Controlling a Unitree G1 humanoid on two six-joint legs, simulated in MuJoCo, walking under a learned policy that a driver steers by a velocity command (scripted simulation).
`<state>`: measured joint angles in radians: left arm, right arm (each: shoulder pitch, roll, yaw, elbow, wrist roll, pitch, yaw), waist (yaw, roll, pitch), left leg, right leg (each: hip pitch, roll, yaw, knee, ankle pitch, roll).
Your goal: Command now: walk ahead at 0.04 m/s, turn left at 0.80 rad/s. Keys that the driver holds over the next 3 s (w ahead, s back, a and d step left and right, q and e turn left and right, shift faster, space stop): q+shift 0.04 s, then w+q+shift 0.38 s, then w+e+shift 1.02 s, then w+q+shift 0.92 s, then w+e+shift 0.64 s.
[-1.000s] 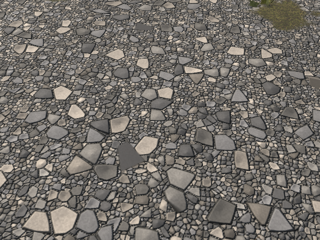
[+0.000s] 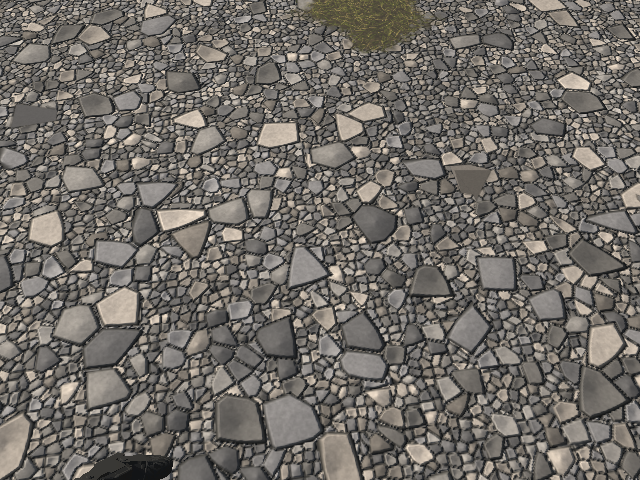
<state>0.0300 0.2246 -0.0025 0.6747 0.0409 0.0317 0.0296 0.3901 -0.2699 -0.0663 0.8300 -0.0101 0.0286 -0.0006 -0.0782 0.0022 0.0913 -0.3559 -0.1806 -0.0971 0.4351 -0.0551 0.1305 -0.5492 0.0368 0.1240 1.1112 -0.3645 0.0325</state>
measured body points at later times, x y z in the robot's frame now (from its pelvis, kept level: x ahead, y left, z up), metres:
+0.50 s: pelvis +0.14 -0.04 +0.01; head +0.15 -0.06 +0.46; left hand +0.02 +0.24 -0.09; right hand +0.45 -0.17 -0.07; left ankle +0.13 +0.14 -0.62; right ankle +0.10 -0.17 -0.73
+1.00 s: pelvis +0.45 +0.15 +0.00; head +0.47 +0.15 +0.45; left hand +0.55 +0.45 -0.10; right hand +0.50 -0.14 -0.13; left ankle +0.28 +0.21 -0.73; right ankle +0.60 +0.07 -0.65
